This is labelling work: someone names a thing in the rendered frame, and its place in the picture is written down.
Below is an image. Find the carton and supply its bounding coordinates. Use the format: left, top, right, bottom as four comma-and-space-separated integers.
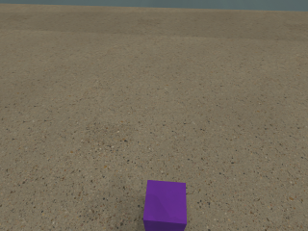
142, 180, 187, 231

